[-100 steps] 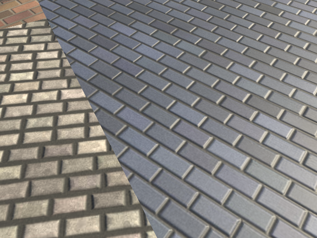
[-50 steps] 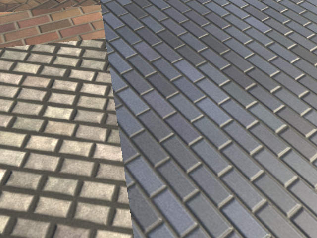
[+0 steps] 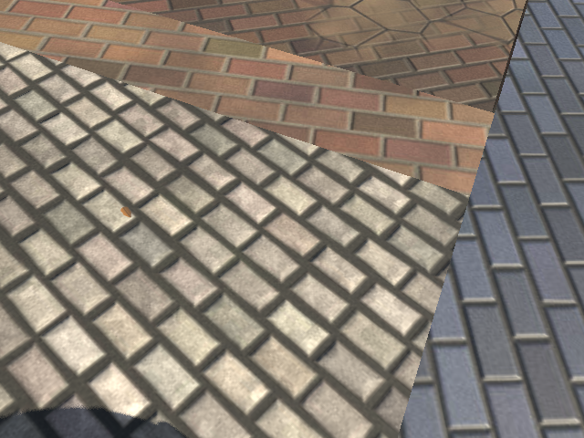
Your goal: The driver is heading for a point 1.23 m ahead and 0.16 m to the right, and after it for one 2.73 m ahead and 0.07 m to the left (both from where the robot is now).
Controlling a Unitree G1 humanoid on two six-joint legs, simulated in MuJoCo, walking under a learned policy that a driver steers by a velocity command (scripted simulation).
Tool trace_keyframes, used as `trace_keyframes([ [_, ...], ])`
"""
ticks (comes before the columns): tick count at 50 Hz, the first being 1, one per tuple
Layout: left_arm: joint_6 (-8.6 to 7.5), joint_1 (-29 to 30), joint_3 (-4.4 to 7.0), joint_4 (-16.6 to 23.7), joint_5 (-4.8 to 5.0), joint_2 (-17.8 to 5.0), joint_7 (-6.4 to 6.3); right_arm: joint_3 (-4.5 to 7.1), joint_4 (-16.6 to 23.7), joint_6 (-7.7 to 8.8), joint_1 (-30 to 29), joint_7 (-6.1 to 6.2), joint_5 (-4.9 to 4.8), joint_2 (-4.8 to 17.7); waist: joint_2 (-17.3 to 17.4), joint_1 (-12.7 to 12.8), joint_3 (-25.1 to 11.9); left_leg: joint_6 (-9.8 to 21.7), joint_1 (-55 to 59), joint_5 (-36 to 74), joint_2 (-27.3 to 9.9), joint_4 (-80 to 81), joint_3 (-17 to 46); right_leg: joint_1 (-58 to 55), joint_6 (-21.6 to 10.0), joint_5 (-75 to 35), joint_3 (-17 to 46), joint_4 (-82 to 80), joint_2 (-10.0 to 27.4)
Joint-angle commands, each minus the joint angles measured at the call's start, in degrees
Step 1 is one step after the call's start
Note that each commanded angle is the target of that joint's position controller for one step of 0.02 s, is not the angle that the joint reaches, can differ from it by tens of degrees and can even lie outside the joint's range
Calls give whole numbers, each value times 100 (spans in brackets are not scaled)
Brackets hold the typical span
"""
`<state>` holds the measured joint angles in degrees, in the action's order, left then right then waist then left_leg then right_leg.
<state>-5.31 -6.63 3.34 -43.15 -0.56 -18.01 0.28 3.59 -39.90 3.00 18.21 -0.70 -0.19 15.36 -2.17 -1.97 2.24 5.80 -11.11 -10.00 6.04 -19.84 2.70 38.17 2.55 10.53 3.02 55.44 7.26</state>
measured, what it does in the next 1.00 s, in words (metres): walks ahead: right foot, then left foot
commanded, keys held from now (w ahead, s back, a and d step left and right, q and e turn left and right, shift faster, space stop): w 1.00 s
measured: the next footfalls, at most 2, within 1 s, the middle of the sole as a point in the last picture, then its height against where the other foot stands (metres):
right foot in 0.26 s outside the picture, level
left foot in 0.80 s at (237, 369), level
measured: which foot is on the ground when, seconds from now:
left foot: down 0.00-0.28, up 0.30-0.78, down 0.80-1.00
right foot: up 0.00-0.24, down 0.26-0.82, up 0.84-1.00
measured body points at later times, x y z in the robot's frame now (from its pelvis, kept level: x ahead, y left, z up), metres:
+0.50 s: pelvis +0.29 -0.06 +0.00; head +0.32 -0.07 +0.45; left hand +0.35 +0.21 -0.12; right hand +0.44 -0.33 -0.11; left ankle +0.31 +0.09 -0.67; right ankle +0.31 -0.15 -0.75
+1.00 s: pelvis +0.57 +0.02 +0.00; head +0.59 +0.03 +0.45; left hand +0.68 +0.30 -0.12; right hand +0.66 -0.26 -0.11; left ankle +0.58 +0.10 -0.75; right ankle +0.59 -0.15 -0.67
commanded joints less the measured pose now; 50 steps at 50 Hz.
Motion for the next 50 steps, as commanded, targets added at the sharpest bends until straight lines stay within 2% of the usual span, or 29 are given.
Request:
trace_keyframes([
  [1,-17,145,43,312,-9,-274,17,225,306,122,-141,103,-17,899,532,62,-273,824,-46,1702,-1277,818,765,-229,94,-1202,-113,-1011,-75],
  [4,-64,697,-11,447,65,-190,96,225,119,126,142,110,-45,964,588,-204,-81,687,-1,1005,-1305,876,719,-497,18,-1987,-199,-1955,-278],
  [8,-133,1102,6,653,94,-307,214,238,-138,71,497,117,-69,995,613,-336,124,675,907,1183,-1712,511,1037,-81,-232,-1546,-141,-2498,-379],
  [11,-166,825,50,649,88,-415,264,265,-225,-17,492,154,-68,1052,789,-134,15,511,1378,2154,-1877,83,1145,-425,-490,-798,-258,-2708,-529],
  [12,-177,432,112,561,74,-521,244,267,-211,-40,381,161,-70,1086,841,108,-227,419,1380,3143,-1755,-354,1033,-1049,-617,-674,-432,-2810,-710],
  [13,-185,-314,219,364,47,-728,208,220,-181,-57,293,163,-50,1007,757,492,-766,267,1150,3764,-1453,-1240,781,-2201,-813,-965,-490,-2834,-732],
  [14,-184,-1319,293,227,-22,-1053,170,113,-50,-55,276,173,45,786,320,883,-1643,62,129,2593,-1103,-2817,554,-3943,-1208,-1320,478,-2558,165],
  [15,-133,-1834,409,23,-10,-1406,190,-35,-55,47,1167,134,-43,243,-1372,577,-2467,-419,-2143,-1222,-97,-4993,245,-6050,-2169,-99,3149,-2999,1438],
  [16,-111,-1902,263,-1,155,-861,203,13,-112,122,875,110,-87,666,-1072,809,-2340,-410,-2935,-2261,-200,-5593,799,-6108,-2076,1055,3978,-3660,1462],
  [17,-80,-1493,190,59,152,-651,166,101,57,162,214,84,-189,957,-605,838,-1381,-390,-3333,-1839,-515,-5717,672,-5366,-1810,1209,3146,-3791,1299],
  [18,-39,-1108,151,137,74,-579,139,73,165,190,-196,91,-152,921,-94,699,-875,-375,-3210,-1355,-808,-5460,412,-4523,-1655,779,2495,-3903,1074],
  [19,-28,-872,114,150,22,-489,141,88,216,202,-394,89,-63,862,28,538,-465,-398,-3074,-1073,-981,-5069,314,-3812,-1650,185,2076,-4064,885],
  [20,-53,-758,71,167,-30,-389,136,109,188,178,-287,87,-34,808,-107,345,-410,-407,-2732,-872,-1145,-4811,324,-3413,-1608,-259,1763,-4194,711],
  [23,-105,-754,82,85,51,-434,135,55,98,73,-65,94,-37,532,-257,154,-359,-541,-2457,-745,-1267,-4211,168,-2952,-1703,-929,1168,-4523,560],
  [26,-82,-874,145,-14,76,-646,75,-6,253,75,-598,101,12,412,-129,254,-196,-682,-2701,63,-1352,-3273,68,-2909,-1690,-1309,718,-4741,499],
  [30,-6,-1162,161,-154,141,-735,35,-65,382,158,-1349,21,-25,285,-116,536,-64,-685,-2374,1289,-1159,-1849,-136,-2967,-1432,-1355,156,-4743,247],
  [33,69,-1495,176,-317,177,-794,30,-64,523,203,-1821,-62,-79,316,-142,713,44,-628,-2340,1426,-1034,-1345,-188,-3344,-1398,-1247,208,-4605,433],
  [35,138,-1574,196,-396,192,-836,12,-44,614,231,-1992,-126,-92,384,-188,691,102,-502,-2412,1104,-979,-1105,-165,-3729,-1336,-1387,295,-4414,624],
  [37,200,-1531,230,-437,203,-916,-23,2,606,253,-1847,-165,-80,506,-264,519,12,-344,-2124,695,-891,-921,-209,-4014,-1225,-1891,330,-4102,745],
  [38,227,-1416,241,-427,210,-964,-40,62,518,262,-1495,-160,-60,615,-300,274,-190,-236,-1574,602,-751,-780,-342,-4034,-1135,-2664,224,-3685,673],
  [39,250,-1365,205,-416,201,-878,-56,185,285,258,-751,-124,-30,829,-211,-102,-662,-74,-499,675,-611,-665,-480,-3851,-993,-3332,-5,-2817,415],
  [40,240,-1349,89,-301,98,-620,-74,311,70,242,246,-64,24,1179,103,-506,-1456,242,1138,892,-1248,-947,161,-2962,-783,-2554,-241,-1376,134],
  [41,121,-1987,-113,-126,47,-3,-40,442,-24,202,728,-35,90,1793,1517,-289,-2225,1175,3280,120,-2670,-657,2766,-596,-353,319,-469,877,-844],
  [42,-4,-1835,-62,-219,120,-308,1,328,-55,178,886,-52,-9,1335,1612,-467,-2533,1353,3446,-692,-2853,67,3976,233,-361,2287,288,1646,-920],
  [43,-71,-1331,56,-73,271,-709,45,222,-37,179,480,-46,-33,1084,1200,-428,-1567,1059,2747,-945,-2654,181,3152,738,-422,1972,304,1920,-577],
  [44,-91,-965,46,10,271,-684,46,169,12,170,99,-40,-24,934,838,-288,-1031,882,1926,-665,-2403,288,2421,681,-447,1440,131,1699,-295],
  [45,-71,-806,57,32,184,-627,32,116,23,169,-223,-60,12,776,627,-115,-619,803,1168,-227,-2176,487,1931,483,-410,1065,51,1334,-125],
  [47,63,-1025,69,-47,137,-481,21,70,28,223,-528,-87,65,615,827,216,-432,748,310,358,-1903,856,1377,-171,-326,619,80,930,69],
  [50,184,-919,38,-12,88,-294,-18,122,-131,319,-471,-60,31,767,696,317,-287,864,-17,978,-1838,1156,853,-152,-159,122,14,412,104],
])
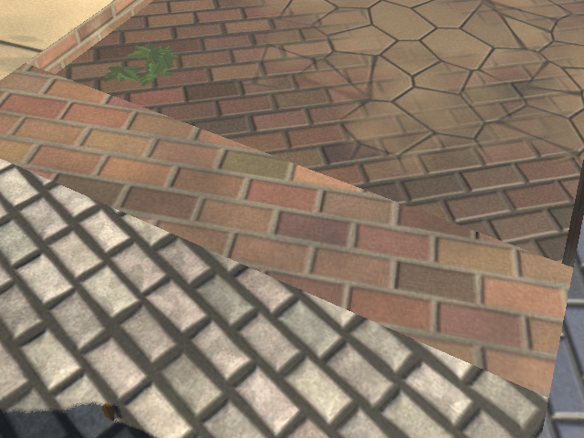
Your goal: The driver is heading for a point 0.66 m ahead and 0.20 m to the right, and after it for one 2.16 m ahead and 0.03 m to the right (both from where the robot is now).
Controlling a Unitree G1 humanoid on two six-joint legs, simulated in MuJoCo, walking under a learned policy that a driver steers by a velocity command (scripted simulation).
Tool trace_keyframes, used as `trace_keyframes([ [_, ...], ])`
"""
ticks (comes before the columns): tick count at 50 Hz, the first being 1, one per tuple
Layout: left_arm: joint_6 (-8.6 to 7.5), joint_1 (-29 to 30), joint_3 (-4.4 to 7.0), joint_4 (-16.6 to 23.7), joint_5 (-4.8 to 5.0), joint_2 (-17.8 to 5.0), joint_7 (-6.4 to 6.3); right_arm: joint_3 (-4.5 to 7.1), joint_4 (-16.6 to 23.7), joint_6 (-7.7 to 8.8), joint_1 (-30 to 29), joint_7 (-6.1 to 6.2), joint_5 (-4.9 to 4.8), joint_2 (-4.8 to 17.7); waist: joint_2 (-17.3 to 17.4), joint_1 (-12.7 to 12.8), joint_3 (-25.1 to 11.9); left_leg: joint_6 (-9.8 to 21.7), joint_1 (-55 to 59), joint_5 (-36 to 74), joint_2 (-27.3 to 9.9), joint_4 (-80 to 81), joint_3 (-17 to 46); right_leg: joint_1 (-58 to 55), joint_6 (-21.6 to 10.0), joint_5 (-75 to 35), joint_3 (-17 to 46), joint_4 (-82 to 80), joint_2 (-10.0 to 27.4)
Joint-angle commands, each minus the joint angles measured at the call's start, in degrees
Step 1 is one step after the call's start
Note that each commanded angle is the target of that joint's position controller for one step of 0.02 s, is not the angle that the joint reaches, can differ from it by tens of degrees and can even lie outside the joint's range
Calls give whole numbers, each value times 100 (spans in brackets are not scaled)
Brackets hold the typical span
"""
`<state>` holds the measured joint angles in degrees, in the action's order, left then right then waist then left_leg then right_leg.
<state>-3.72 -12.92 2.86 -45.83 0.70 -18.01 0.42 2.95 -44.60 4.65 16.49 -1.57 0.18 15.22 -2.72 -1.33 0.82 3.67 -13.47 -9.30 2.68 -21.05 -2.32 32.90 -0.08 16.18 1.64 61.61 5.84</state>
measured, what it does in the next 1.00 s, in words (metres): walks ahead: right foot, then left foot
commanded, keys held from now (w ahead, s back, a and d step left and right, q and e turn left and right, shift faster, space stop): w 0.66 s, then w+e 0.20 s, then e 0.14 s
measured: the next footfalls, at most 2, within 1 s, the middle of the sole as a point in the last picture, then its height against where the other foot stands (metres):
right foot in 0.32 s outside the picture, level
left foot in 0.84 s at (248, 371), level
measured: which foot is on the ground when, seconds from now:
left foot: down 0.00-0.34, up 0.36-0.82, down 0.84-1.00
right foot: up 0.00-0.30, down 0.32-0.86, up 0.88-1.00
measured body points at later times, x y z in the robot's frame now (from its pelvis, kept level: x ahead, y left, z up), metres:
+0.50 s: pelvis +0.28 -0.07 +0.00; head +0.30 -0.08 +0.45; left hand +0.37 +0.21 -0.11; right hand +0.37 -0.35 -0.13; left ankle +0.25 +0.09 -0.66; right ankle +0.31 -0.15 -0.74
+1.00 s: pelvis +0.54 -0.01 -0.01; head +0.58 +0.01 +0.44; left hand +0.64 +0.27 -0.14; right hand +0.65 -0.29 -0.11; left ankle +0.60 +0.09 -0.74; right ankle +0.48 -0.15 -0.66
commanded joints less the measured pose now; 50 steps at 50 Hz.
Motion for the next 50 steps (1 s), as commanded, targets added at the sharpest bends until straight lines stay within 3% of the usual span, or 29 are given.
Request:
trace_keyframes([
  [1,25,-81,77,324,-55,-270,-39,201,275,156,-227,55,-7,827,676,210,-70,1079,258,1040,-1493,1327,1238,515,149,-727,154,-523,262],
  [6,-65,886,-3,553,-32,-76,50,226,4,85,166,142,-69,991,592,-133,142,825,465,1015,-1295,1382,665,314,141,-2109,-47,-2311,39],
  [10,-119,1457,-7,783,20,-133,164,253,-267,-18,558,161,-123,1078,595,-321,299,775,1133,964,-1584,1132,745,406,1,-1981,-57,-2944,-99],
  [13,-160,1375,33,833,8,-273,236,293,-379,-114,549,203,-144,1153,692,-158,222,629,1624,1598,-1782,713,823,171,-232,-1363,-99,-3212,-206],
  [14,-171,1096,79,770,-4,-367,234,304,-382,-144,461,215,-145,1194,751,23,53,552,1675,2333,-1733,377,760,-289,-328,-1196,-234,-3296,-344],
  [15,-174,450,182,577,-26,-526,206,285,-376,-178,359,227,-143,1162,705,383,-335,424,1570,3183,-1500,-386,551,-1218,-469,-1243,-425,-3444,-535],
  [16,-166,-497,320,325,-52,-845,150,194,-320,-187,394,243,-78,950,501,749,-1054,234,908,2886,-1190,-1637,304,-2748,-703,-1474,-145,-3228,-242],
  [17,-131,-1151,458,237,-142,-1427,111,13,-168,-85,1016,206,-24,398,-662,659,-1976,-197,-1370,870,-400,-3914,-14,-5125,-1551,-877,2199,-3276,1224],
  [18,-92,-1364,382,159,-30,-1132,121,-14,-264,38,969,174,-34,395,-1275,757,-2376,-290,-2430,-2325,64,-4986,643,-5610,-1872,-112,3963,-4212,1662],
  [19,-88,-1045,268,199,2,-842,113,129,-142,127,503,120,-194,909,-796,785,-1604,-199,-3033,-2186,-304,-5459,919,-5064,-1617,481,3439,-4383,1515],
  [20,-78,-646,222,281,-20,-705,96,125,-9,166,47,109,-254,932,-443,667,-965,-129,-3118,-1688,-607,-5324,718,-4247,-1442,333,2699,-4492,1318],
  [21,-84,-306,179,304,-72,-563,109,126,37,159,-197,129,-176,878,-118,506,-481,-133,-2955,-1255,-817,-4941,609,-3410,-1373,-96,2154,-4705,1096],
  [22,-121,-83,128,336,-126,-392,119,160,9,103,-148,151,-116,838,-204,292,-314,-142,-2589,-945,-1003,-4595,661,-2861,-1294,-522,1775,-4879,911],
  [24,-179,45,127,309,-116,-346,134,132,-102,-28,98,165,-95,613,-294,82,-255,-229,-2125,-687,-1077,-4306,633,-2337,-1332,-1001,1345,-5185,744],
  [26,-232,-34,167,210,-88,-479,109,114,-51,-99,-57,195,-55,519,-192,37,-122,-349,-2271,-337,-1113,-3905,589,-2203,-1406,-1449,1003,-5372,721],
  [29,-205,-259,203,63,-72,-585,37,85,101,-75,-629,179,-18,440,-51,174,25,-457,-2516,611,-1105,-2855,542,-2355,-1317,-1806,563,-5475,600],
  [32,-161,-497,219,-69,-24,-666,-14,28,222,-16,-1206,110,-53,315,-56,383,144,-455,-2244,1396,-919,-1789,359,-2409,-1152,-1753,191,-5503,438],
  [35,-87,-909,240,-281,42,-716,-30,11,410,32,-1768,35,-91,328,-11,583,299,-441,-2170,1470,-770,-1223,344,-2730,-1153,-1614,324,-5347,587],
  [37,-16,-989,263,-357,74,-745,-60,26,510,82,-1935,-27,-106,398,-57,549,353,-371,-2180,1207,-705,-904,444,-3065,-1108,-1664,513,-5096,746],
  [39,38,-923,307,-375,85,-827,-99,80,483,137,-1760,-58,-102,567,-149,372,250,-278,-1803,849,-628,-696,473,-3251,-1010,-1846,724,-4790,871],
  [41,81,-761,291,-349,75,-787,-114,233,218,176,-846,-15,-83,845,-156,-148,-264,-83,-397,601,-421,-449,255,-3090,-810,-2806,603,-3813,590],
  [42,74,-759,184,-264,-2,-496,-108,365,0,187,117,45,-1,1180,56,-535,-1059,184,1193,751,-896,-752,631,-2382,-614,-2392,363,-2469,236],
  [43,-11,-1378,12,-124,-22,115,-91,515,-111,126,769,94,80,1732,1311,-457,-1989,929,3534,20,-2365,-637,2765,-135,-145,-403,-184,-240,-632],
  [44,-95,-1365,27,-142,50,-32,-92,414,-96,85,824,87,55,1410,1899,-511,-2317,1178,3581,-143,-2757,100,4141,612,-66,1856,435,747,-819],
  [45,-104,-947,195,-49,170,-577,-102,292,-23,78,383,111,45,1049,1386,-468,-1484,943,2876,318,-2585,130,3295,956,-61,1652,616,1197,-528],
  [46,-73,-659,223,40,169,-603,-133,228,62,66,-62,130,48,854,1116,-298,-1007,816,2129,1368,-2429,101,2427,904,-33,1319,438,1161,-306],
  [47,-3,-578,254,20,96,-553,-167,169,54,62,-427,115,50,627,846,-111,-661,733,1420,2198,-2172,181,1734,662,24,1071,361,909,-145],
  [49,222,-812,296,-9,81,-336,-183,154,28,91,-831,103,101,492,1073,236,-450,666,450,2781,-1914,429,902,-56,101,712,283,601,38],
  [50,319,-820,289,32,85,-222,-187,177,13,107,-941,117,122,542,1057,303,-370,746,191,2951,-1892,575,638,-157,152,538,193,532,6],
])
